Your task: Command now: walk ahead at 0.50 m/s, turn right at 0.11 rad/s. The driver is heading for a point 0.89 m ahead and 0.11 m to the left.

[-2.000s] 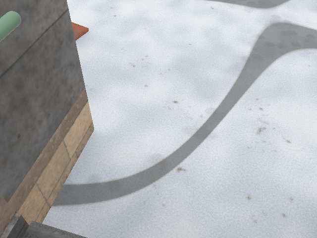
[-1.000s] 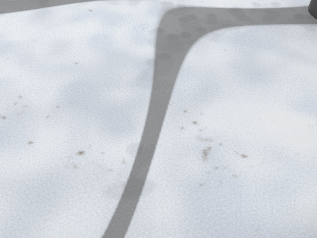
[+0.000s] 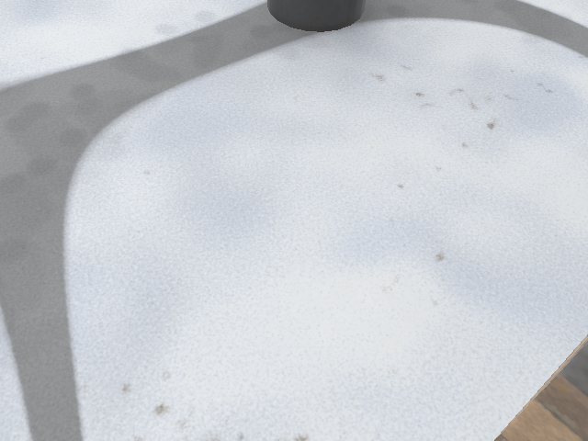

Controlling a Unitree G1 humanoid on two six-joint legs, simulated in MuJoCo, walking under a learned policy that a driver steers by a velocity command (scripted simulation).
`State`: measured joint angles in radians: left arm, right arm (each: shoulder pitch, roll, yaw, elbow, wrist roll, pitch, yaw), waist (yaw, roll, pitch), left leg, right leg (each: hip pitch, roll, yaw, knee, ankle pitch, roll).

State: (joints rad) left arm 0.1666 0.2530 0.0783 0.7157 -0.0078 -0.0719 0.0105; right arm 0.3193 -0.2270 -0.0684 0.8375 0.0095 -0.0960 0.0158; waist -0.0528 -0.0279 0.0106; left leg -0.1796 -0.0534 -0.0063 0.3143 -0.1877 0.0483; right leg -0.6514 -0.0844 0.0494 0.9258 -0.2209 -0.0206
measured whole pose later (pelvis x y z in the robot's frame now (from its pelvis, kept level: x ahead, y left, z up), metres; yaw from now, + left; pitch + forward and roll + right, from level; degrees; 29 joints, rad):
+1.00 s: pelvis +0.51 +0.03 +0.00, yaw +0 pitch +2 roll +1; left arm 0.18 0.29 0.07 0.80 -0.01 -0.06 0.01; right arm 0.32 -0.24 -0.05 0.82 0.00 -0.09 0.03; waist -0.04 -0.04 0.00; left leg -0.20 -0.06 0.05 0.32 -0.16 0.08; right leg -0.64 -0.12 0.04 1.02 -0.21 -0.01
